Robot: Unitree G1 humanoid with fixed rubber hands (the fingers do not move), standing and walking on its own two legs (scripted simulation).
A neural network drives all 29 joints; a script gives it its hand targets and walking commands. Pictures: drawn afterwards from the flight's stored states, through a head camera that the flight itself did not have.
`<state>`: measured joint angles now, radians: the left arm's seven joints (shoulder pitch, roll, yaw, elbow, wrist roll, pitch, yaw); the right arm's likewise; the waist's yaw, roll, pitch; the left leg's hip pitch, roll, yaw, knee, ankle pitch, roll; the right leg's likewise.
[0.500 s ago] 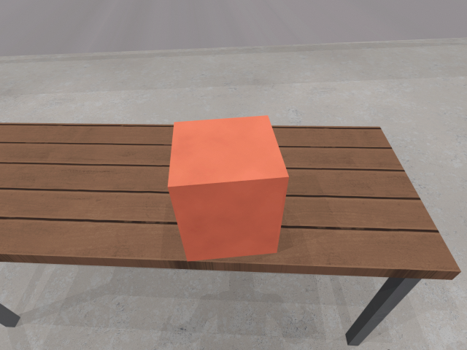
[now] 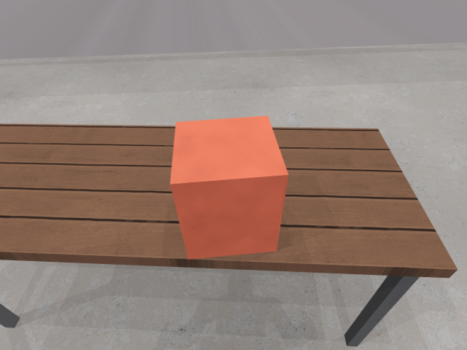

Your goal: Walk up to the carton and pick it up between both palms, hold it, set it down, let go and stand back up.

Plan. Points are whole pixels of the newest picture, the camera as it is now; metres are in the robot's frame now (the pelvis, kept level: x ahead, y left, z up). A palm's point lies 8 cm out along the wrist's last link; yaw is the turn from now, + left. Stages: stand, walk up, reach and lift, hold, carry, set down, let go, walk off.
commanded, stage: stand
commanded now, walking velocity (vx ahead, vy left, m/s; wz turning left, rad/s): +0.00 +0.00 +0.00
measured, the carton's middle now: (227, 188) +0.49 +0.05 +0.01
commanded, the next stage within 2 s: none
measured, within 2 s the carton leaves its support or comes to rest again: neither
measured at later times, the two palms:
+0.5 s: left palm out of the picture +0.05 +0.31 -0.11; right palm out of the picture +0.11 -0.28 -0.10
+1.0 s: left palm out of the picture +0.05 +0.31 -0.11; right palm out of the picture +0.11 -0.28 -0.10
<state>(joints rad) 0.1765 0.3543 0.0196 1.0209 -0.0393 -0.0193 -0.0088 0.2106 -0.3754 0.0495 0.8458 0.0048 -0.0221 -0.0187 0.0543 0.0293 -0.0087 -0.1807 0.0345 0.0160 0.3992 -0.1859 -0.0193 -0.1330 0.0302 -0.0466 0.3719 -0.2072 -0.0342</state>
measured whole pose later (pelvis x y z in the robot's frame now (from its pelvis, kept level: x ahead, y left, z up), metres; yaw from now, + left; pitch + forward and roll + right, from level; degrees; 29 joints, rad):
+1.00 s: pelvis +0.00 +0.00 +0.00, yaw +0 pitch -2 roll +0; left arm 0.17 0.35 0.02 1.05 -0.04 -0.02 -0.01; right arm 0.21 -0.38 0.05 0.88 0.00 -0.02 -0.02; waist 0.05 0.03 -0.01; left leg -0.18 0.03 0.02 0.40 -0.18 -0.02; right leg -0.13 0.03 -0.05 0.37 -0.20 -0.03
